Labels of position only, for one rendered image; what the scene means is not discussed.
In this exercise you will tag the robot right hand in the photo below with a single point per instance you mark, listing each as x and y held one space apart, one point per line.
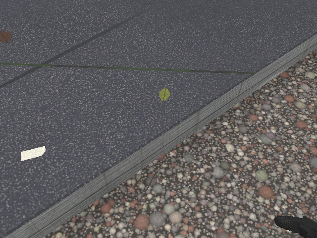
306 227

